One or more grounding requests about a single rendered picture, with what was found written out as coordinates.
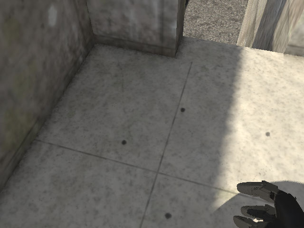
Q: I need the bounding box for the right robot hand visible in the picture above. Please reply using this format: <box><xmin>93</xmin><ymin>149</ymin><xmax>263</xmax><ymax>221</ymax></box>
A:
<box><xmin>233</xmin><ymin>180</ymin><xmax>304</xmax><ymax>228</ymax></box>

